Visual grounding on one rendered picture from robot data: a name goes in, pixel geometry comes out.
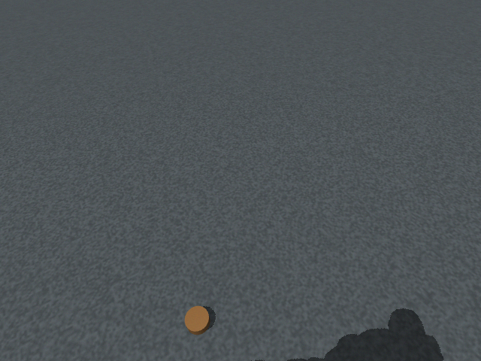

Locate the tin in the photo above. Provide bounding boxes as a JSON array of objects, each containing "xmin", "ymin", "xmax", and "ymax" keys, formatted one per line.
[{"xmin": 185, "ymin": 306, "xmax": 210, "ymax": 335}]

